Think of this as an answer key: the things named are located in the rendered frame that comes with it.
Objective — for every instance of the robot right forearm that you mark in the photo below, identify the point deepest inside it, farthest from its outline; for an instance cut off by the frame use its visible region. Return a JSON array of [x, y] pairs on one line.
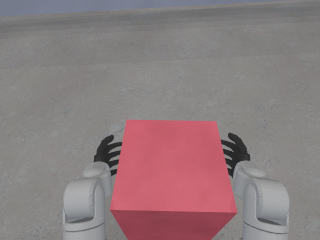
[[266, 203]]

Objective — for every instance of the right robot hand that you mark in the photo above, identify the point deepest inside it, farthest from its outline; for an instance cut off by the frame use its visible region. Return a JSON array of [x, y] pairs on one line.
[[240, 152]]

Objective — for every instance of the robot left forearm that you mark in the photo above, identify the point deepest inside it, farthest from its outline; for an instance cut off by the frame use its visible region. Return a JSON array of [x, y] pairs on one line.
[[83, 209]]

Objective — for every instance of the left robot hand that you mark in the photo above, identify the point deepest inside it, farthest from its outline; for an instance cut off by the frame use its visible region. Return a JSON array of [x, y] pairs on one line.
[[103, 155]]

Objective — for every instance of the carton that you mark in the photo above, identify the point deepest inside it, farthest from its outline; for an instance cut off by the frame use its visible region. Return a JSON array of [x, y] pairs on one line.
[[172, 181]]

